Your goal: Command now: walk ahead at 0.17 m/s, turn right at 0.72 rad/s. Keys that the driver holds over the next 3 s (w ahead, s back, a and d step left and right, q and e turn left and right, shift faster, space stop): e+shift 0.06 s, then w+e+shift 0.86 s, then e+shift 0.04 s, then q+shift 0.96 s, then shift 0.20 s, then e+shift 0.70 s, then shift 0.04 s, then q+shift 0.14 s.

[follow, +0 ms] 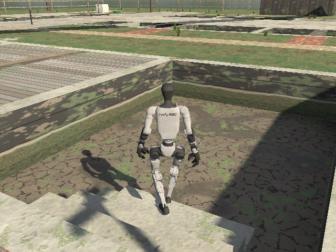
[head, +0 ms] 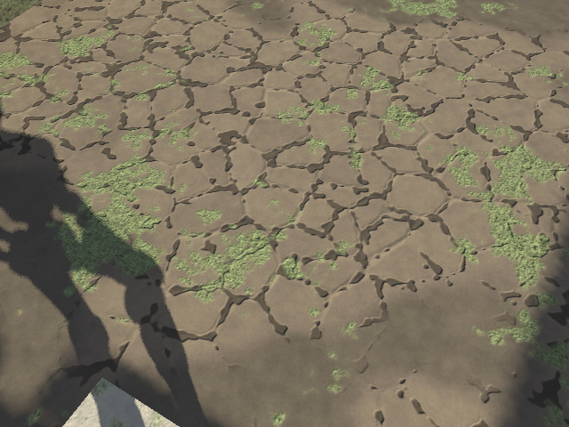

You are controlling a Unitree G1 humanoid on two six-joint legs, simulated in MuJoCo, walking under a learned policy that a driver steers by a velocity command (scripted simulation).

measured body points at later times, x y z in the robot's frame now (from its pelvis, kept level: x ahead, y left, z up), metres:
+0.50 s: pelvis +0.23 +0.07 -0.08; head +0.21 +0.06 +0.37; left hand +0.40 +0.32 -0.17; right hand +0.34 -0.25 -0.13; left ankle +0.27 +0.21 -0.79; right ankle +0.10 +0.02 -0.79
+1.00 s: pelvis +0.49 -0.14 -0.23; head +0.52 -0.17 +0.22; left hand +0.81 -0.20 -0.33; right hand +0.19 -0.12 -0.33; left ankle +0.36 +0.17 -0.68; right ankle +0.51 -0.19 -0.96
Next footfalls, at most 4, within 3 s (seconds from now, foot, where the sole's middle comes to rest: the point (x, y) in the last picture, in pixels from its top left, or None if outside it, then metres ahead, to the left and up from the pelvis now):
0.02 right None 0.14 0.02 -0.83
0.48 left None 0.30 0.20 -0.83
0.98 right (375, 422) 0.53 -0.22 -1.01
1.28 left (427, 325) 0.82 -0.40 -1.01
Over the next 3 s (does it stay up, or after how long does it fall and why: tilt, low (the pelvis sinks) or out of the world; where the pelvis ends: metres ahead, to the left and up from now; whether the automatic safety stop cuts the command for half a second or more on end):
stays up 0.68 -0.49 -0.22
